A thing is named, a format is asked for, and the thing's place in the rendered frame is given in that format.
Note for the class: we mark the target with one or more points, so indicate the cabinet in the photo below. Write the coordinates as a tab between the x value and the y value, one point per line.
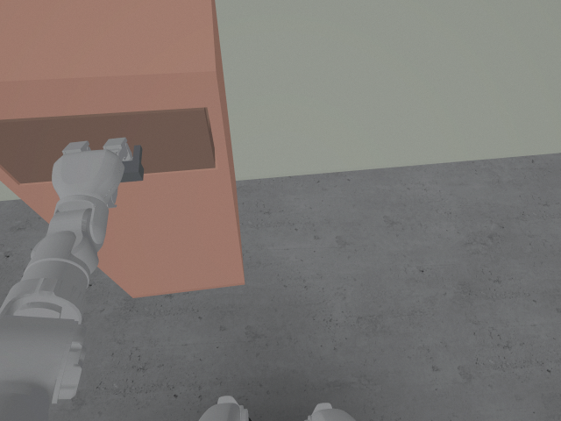
174	231

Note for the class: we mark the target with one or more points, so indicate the handle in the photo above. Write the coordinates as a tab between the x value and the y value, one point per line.
133	170

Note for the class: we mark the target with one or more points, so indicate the left robot forearm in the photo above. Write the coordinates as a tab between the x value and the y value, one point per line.
55	280

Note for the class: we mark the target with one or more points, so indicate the drawer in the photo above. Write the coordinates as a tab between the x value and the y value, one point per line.
171	140

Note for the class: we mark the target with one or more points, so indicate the robot left thigh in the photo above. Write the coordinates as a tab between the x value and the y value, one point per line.
225	412

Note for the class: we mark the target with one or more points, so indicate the robot left upper arm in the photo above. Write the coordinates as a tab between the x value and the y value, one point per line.
41	362

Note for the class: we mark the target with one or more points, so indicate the left robot shin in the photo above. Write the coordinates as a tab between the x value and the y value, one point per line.
226	399

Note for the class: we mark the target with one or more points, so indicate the robot left hand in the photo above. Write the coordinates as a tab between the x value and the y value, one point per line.
96	173

